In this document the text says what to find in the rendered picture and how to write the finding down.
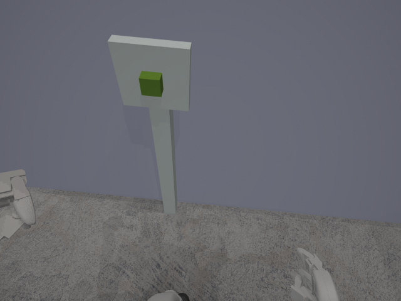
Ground left robot hand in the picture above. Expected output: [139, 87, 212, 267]
[0, 169, 36, 241]

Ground robot left shin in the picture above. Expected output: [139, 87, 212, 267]
[165, 290, 181, 298]

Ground panel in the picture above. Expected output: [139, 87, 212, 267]
[108, 35, 192, 215]

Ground right robot hand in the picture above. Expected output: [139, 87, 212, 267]
[291, 247, 340, 301]

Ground button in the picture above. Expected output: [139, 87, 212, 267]
[139, 71, 164, 97]

